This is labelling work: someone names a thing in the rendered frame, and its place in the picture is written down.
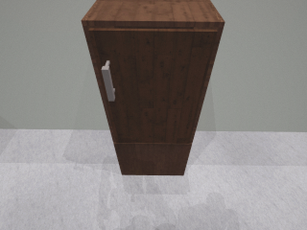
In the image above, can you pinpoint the handle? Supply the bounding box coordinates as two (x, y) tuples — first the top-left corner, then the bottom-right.
(101, 60), (115, 102)

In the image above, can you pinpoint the cupboard door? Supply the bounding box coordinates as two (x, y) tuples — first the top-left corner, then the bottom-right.
(88, 28), (218, 144)

